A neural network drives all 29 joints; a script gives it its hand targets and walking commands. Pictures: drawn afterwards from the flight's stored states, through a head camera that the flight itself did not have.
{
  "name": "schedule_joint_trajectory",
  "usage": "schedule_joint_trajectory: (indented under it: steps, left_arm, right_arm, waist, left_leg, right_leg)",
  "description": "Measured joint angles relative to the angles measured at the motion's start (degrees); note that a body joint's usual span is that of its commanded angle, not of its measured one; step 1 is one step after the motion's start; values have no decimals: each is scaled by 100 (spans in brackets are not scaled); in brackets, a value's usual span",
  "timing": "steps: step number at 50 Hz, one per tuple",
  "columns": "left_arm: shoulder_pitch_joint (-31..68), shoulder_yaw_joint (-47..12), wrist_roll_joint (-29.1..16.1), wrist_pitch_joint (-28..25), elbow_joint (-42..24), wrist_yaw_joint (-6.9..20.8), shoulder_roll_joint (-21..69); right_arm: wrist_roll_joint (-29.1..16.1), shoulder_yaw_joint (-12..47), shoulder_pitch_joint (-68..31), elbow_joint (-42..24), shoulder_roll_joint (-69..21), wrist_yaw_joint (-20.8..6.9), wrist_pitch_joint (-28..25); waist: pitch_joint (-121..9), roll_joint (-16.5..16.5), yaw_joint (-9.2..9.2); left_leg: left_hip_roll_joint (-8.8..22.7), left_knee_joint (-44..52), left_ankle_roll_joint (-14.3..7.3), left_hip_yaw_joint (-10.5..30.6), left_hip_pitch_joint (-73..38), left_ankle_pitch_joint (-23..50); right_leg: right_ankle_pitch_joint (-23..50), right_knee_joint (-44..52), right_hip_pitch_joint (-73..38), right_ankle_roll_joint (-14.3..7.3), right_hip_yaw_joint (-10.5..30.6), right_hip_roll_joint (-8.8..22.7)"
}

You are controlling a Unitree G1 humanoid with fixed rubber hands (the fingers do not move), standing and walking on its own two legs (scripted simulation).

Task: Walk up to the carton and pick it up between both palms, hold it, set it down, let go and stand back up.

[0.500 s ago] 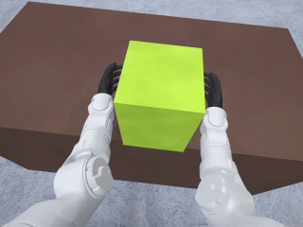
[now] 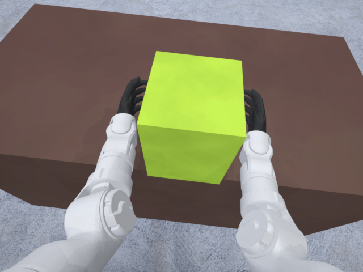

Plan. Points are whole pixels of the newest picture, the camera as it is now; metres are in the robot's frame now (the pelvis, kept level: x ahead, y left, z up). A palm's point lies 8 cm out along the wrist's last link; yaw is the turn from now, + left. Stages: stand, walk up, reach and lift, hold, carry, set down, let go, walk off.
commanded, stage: reach and lift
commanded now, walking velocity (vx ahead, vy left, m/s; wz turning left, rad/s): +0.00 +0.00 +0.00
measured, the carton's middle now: (190, 123) +0.45 -0.03 +0.01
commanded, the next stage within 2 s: none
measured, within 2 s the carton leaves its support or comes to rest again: leaves its support in 1.00 s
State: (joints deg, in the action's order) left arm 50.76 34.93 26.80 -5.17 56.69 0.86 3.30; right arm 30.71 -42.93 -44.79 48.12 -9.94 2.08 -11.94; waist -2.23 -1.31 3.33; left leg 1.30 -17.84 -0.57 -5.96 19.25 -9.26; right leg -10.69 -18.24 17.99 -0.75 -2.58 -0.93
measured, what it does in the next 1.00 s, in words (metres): stands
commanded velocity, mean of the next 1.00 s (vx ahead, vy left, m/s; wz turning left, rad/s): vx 0.00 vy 0.00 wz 0.00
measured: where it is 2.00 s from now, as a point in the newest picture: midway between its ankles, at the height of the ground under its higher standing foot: outside the picture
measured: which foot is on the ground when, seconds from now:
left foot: down 0.00-1.00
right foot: down 0.00-1.00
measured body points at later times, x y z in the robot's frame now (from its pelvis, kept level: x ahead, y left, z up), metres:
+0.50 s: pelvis +0.00 +0.00 +0.00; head +0.07 +0.01 +0.45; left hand +0.45 +0.12 +0.06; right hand +0.41 -0.17 +0.06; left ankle -0.02 +0.11 -0.75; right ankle -0.03 -0.10 -0.75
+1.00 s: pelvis -0.02 +0.00 +0.00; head +0.01 +0.02 +0.45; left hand +0.40 +0.14 +0.06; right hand +0.38 -0.16 +0.07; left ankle -0.02 +0.11 -0.75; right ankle -0.03 -0.10 -0.75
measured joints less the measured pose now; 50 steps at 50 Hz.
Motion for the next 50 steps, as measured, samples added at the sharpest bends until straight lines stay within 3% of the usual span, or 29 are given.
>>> schedule_joint_trajectory:
  steps: [22,34,50]
  left_arm:
    - [-80,-218,-120,-168,72,-99,-45]
    - [-314,-587,-409,-115,36,-211,-97]
    - [-730,-1204,-1014,156,61,-418,-239]
  right_arm:
    - [-324,339,95,327,182,175,-360]
    - [-766,798,246,609,343,306,-435]
    - [-1342,1438,404,899,505,401,-158]
  waist:
    - [-6,3,-25]
    - [-6,24,-15]
    - [-161,38,7]
  left_leg:
    - [21,69,15,28,-36,62]
    - [31,76,18,57,-166,73]
    - [0,45,1,116,-301,144]
  right_leg:
    - [98,133,-73,-30,-68,-21]
    - [163,240,-258,-37,-110,-32]
    - [238,335,-481,-58,-179,-5]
